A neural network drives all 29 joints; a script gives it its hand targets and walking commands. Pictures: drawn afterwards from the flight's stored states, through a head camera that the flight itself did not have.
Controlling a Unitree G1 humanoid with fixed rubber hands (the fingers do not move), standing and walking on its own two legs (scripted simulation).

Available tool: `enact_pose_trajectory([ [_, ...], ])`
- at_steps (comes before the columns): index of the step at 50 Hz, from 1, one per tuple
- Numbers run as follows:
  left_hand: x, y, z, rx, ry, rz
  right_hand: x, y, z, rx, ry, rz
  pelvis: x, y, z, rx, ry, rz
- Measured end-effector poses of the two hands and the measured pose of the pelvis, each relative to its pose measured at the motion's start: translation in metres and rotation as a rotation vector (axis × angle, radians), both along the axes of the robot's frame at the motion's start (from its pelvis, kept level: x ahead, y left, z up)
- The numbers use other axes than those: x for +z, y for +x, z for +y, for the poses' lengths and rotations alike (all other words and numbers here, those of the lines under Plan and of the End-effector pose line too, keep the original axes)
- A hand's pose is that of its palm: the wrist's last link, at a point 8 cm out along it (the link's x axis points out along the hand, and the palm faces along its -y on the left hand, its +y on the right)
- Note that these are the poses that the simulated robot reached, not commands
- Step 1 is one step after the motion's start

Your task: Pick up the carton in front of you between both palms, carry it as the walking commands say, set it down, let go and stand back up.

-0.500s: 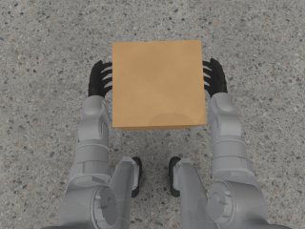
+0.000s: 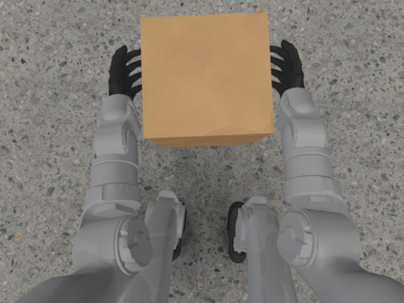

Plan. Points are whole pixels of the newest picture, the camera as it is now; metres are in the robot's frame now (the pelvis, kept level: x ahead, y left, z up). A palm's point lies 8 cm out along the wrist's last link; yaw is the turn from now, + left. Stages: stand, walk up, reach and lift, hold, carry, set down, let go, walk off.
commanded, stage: set down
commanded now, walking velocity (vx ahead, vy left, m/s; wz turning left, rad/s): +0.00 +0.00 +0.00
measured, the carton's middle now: (205, 95) +0.50 +0.03 -0.19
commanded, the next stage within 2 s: none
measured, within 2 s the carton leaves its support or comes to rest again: rests again in 0.96 s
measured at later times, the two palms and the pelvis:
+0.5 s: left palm (140, 100) +0.50 +0.19 -0.25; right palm (263, 89) +0.54 -0.11 -0.25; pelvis -0.02 +0.00 -0.11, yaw +1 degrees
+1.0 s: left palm (146, 100) +0.52 +0.19 -0.33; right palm (255, 88) +0.57 -0.10 -0.33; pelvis -0.02 +0.01 -0.17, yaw +1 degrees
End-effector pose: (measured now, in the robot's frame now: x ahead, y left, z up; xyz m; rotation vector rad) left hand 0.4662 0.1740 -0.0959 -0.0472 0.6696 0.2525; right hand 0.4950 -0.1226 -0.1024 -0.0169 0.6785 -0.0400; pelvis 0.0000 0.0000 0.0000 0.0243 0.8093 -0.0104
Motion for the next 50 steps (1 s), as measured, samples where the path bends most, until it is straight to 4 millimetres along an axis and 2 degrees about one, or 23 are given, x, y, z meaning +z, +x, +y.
enact_pose_trajectory([
  [6, -0.035, 0.010, 0.004, 0.012, -0.001, -0.005, -0.034, 0.014, 0.004, 0.014, -0.001, -0.005, -0.033, -0.008, -0.001, -0.001, 0.000, 0.009],
  [15, -0.083, 0.019, 0.006, 0.011, 0.009, 0.036, -0.083, 0.025, 0.006, 0.035, -0.018, 0.033, -0.068, -0.016, 0.001, -0.005, 0.004, 0.006],
  [26, -0.159, 0.030, 0.015, 0.023, 0.012, 0.040, -0.157, 0.047, 0.015, 0.087, -0.041, 0.033, -0.113, -0.024, 0.002, -0.003, 0.014, -0.028],
  [35, -0.215, 0.041, 0.020, 0.020, -0.010, 0.058, -0.212, 0.065, 0.019, 0.121, -0.059, 0.051, -0.147, -0.020, 0.003, 0.002, 0.013, -0.071],
  [40, -0.227, 0.051, 0.021, 0.008, -0.005, 0.064, -0.228, 0.070, 0.020, 0.129, -0.065, 0.056, -0.160, -0.016, 0.005, 0.005, 0.011, -0.096],
  [50, -0.233, 0.049, 0.020, 0.009, -0.020, 0.056, -0.230, 0.073, 0.019, 0.122, -0.051, 0.053, -0.174, -0.015, 0.005, 0.010, 0.015, -0.122],
])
